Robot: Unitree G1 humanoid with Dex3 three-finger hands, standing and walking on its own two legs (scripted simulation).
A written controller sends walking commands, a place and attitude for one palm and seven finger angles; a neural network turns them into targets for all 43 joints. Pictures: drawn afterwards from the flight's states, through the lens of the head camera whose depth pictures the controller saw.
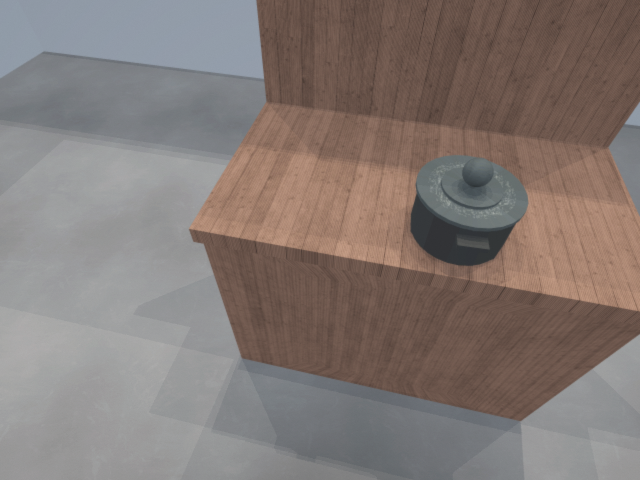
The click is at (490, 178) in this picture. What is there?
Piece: lid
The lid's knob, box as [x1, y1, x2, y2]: [462, 158, 493, 186]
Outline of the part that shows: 473,158 465,164 462,171 462,175 464,180 468,184 472,186 480,186 487,183 490,180 493,173 493,169 491,164 486,159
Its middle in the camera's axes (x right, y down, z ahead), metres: +0.27 -0.11 +0.67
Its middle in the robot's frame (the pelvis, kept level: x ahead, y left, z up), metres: +0.60 -0.24 +0.05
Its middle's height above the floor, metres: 0.82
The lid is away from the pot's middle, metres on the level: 0.00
